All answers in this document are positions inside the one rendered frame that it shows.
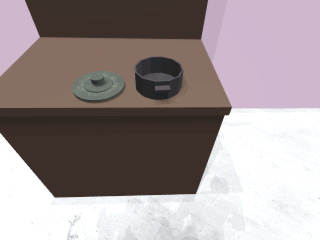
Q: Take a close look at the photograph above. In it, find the left robot hand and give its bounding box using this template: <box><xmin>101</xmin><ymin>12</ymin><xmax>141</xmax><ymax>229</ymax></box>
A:
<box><xmin>50</xmin><ymin>211</ymin><xmax>87</xmax><ymax>240</ymax></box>

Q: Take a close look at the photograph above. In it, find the lid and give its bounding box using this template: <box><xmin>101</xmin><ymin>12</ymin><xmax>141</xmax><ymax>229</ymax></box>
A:
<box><xmin>72</xmin><ymin>71</ymin><xmax>125</xmax><ymax>102</ymax></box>

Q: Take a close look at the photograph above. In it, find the knob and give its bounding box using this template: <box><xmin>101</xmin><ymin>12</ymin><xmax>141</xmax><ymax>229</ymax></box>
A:
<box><xmin>90</xmin><ymin>73</ymin><xmax>105</xmax><ymax>85</ymax></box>

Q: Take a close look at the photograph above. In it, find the pot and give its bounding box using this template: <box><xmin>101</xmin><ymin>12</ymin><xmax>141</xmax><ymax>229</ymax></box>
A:
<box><xmin>134</xmin><ymin>56</ymin><xmax>184</xmax><ymax>100</ymax></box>

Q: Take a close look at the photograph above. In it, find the table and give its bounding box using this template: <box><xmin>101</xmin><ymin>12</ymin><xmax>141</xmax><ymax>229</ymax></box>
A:
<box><xmin>0</xmin><ymin>0</ymin><xmax>232</xmax><ymax>198</ymax></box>

